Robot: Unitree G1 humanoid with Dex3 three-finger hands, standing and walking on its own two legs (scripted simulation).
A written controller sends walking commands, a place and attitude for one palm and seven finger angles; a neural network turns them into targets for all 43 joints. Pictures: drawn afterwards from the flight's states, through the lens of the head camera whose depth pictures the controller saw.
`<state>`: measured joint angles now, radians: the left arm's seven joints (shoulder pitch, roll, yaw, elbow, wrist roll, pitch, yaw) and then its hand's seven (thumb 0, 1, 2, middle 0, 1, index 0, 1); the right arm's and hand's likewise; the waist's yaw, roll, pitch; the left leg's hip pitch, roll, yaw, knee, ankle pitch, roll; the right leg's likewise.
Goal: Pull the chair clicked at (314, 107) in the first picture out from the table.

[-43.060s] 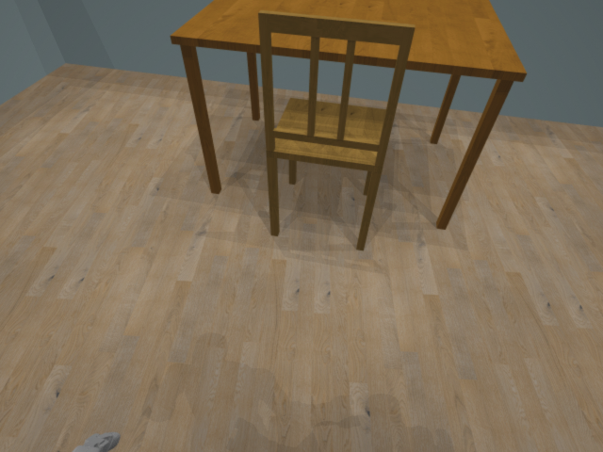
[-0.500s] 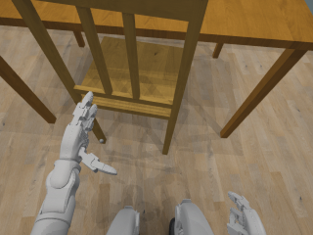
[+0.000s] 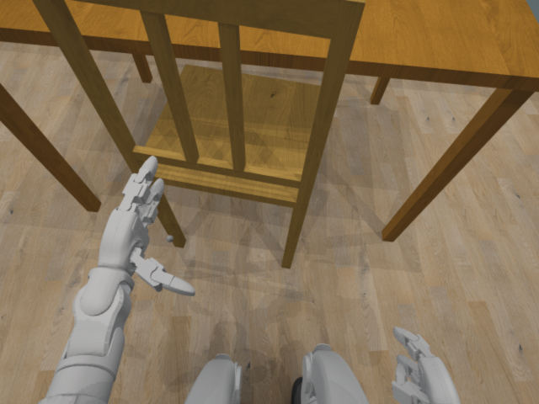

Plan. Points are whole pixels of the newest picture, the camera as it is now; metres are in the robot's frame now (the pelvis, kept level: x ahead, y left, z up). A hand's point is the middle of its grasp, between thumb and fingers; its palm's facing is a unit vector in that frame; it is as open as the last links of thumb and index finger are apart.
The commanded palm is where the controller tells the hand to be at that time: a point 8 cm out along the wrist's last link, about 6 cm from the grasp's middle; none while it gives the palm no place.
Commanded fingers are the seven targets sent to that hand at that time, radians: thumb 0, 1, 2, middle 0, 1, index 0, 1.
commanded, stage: aim the fingers beside a spindle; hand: left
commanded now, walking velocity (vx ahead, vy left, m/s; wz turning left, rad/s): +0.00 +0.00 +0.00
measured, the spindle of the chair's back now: (177, 101) +0.58 +0.17 +0.05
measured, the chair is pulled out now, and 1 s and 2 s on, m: -0.09 -0.09 -0.09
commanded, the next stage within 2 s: push the fingers through the gap in 0.76 s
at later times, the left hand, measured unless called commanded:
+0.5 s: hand (188, 250) +0.33 +0.13 +0.01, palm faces -0.18 -0.98 -0.01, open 16.9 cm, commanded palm +0.32 +0.20 +0.03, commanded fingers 0.00 -0.50 0.30 -0.06 -0.08 -0.06 -0.08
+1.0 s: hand (158, 228) +0.35 +0.17 +0.04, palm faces -0.05 -1.00 -0.08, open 16.9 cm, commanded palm +0.33 +0.20 +0.03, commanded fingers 0.00 -0.50 0.30 -0.06 -0.08 -0.06 -0.08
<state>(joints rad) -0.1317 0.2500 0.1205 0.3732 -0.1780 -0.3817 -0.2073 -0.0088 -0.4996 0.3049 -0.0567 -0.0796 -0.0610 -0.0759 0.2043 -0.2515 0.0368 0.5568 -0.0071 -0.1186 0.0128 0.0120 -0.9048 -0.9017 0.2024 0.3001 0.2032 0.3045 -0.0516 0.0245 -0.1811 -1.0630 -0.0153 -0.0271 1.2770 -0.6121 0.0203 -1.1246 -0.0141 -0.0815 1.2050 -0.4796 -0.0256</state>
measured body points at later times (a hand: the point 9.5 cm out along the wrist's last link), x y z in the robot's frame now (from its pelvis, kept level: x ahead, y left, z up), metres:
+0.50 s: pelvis +0.00 +0.00 +0.00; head +0.11 +0.01 +0.44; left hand +0.33 +0.18 +0.01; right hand +0.15 -0.24 -0.10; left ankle -0.01 +0.10 -0.63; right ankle +0.05 -0.11 -0.63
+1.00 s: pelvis +0.00 +0.00 +0.00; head +0.11 +0.02 +0.43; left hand +0.35 +0.22 +0.04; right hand +0.16 -0.24 -0.10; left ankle -0.01 +0.10 -0.63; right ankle +0.05 -0.11 -0.63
